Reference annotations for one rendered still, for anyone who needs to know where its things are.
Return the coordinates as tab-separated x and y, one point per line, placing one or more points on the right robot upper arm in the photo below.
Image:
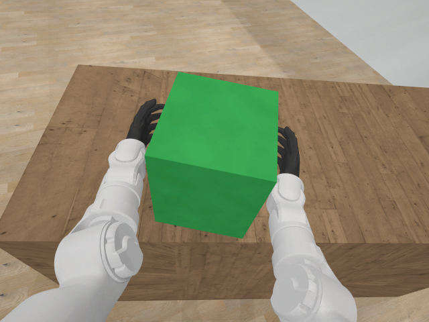
302	293

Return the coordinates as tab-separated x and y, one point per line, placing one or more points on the right robot forearm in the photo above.
290	232

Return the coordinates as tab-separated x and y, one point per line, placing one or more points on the robot left hand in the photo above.
141	125

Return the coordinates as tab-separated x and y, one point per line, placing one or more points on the left robot upper arm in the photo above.
93	266

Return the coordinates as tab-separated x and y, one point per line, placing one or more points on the pedestal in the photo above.
364	162

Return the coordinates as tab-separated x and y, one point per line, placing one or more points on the carton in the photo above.
213	158

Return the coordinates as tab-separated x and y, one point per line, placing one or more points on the robot right hand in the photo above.
290	161

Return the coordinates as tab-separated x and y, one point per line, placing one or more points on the left robot forearm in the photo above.
119	194

